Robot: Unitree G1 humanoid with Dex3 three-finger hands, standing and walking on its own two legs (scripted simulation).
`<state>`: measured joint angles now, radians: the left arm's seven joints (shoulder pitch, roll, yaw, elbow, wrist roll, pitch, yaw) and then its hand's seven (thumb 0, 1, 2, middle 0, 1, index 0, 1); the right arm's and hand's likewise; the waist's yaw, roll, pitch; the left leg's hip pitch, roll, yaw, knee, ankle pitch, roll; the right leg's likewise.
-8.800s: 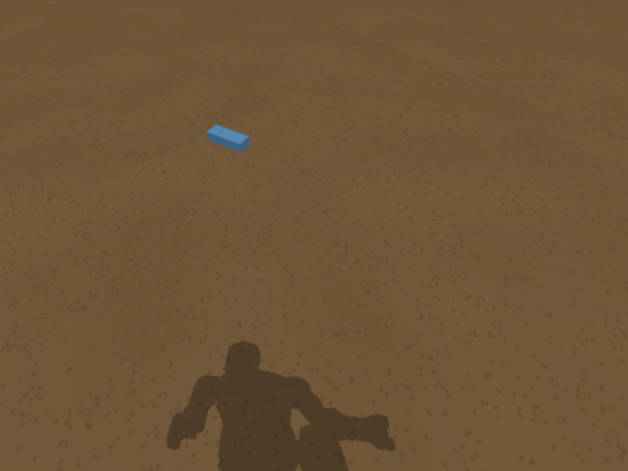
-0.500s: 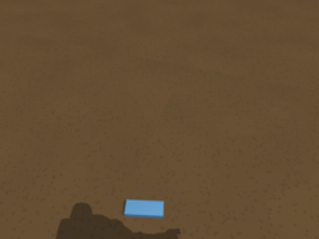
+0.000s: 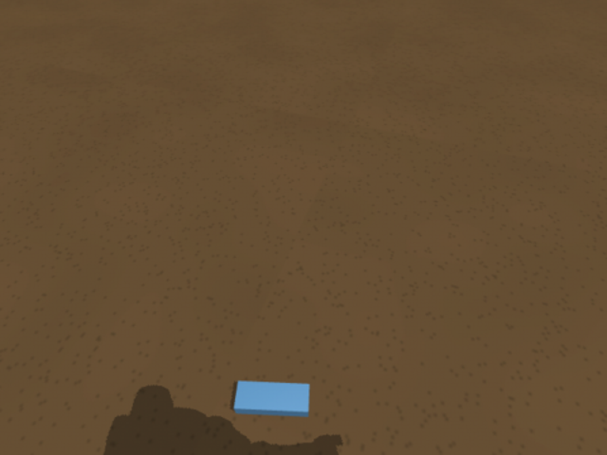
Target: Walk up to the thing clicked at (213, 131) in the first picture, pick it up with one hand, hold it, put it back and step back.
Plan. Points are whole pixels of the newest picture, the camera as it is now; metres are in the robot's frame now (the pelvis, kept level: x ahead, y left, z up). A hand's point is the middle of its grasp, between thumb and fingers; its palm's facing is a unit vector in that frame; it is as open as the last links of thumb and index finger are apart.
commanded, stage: stand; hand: left
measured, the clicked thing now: (272, 398) +0.41 +0.13 -0.76
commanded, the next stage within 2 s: walk up in 0.88 s
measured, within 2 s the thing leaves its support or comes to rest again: neither
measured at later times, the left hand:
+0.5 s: hand out of the picture +0.07 +0.25 -0.16, palm faces -0.03 -0.94 -0.34, open 7.4 cm
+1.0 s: hand out of the picture +0.07 +0.26 -0.16, palm faces -0.04 -0.93 -0.36, open 7.4 cm
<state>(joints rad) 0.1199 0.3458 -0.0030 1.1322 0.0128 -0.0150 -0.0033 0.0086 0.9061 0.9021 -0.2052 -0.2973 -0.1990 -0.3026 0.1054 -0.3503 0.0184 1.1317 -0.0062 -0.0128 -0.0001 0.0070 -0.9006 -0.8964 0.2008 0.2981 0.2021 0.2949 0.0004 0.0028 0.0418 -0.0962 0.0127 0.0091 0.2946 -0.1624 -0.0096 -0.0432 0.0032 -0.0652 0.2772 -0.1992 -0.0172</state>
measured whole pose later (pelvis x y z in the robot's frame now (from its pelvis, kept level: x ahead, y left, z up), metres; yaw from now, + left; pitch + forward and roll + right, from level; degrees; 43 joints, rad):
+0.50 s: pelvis +0.00 +0.00 +0.00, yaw +0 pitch -2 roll +0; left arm 0.13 0.35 0.00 1.13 0.01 -0.01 0.00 0.01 0.91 0.90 -0.21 -0.30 -0.20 -0.30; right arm 0.11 -0.35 0.02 1.13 -0.01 -0.02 0.00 0.01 -0.90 -0.90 0.20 0.30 0.20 0.29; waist 0.00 0.00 0.04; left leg -0.09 0.01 0.02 0.29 -0.16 -0.01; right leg -0.04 0.00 -0.06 0.28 -0.20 -0.01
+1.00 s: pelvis -0.01 -0.02 -0.01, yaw +0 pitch -1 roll +1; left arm 0.13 0.43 0.09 0.99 0.07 0.09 -0.06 0.01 0.91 0.90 -0.21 -0.30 -0.20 -0.30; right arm 0.18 -0.33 -0.04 1.05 -0.01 -0.05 -0.06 0.00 -0.90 -0.90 0.21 0.30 0.21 0.30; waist 0.00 -0.06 0.08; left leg -0.15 0.02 0.01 0.36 -0.19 -0.02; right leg -0.30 0.03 0.05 0.83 -0.47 -0.01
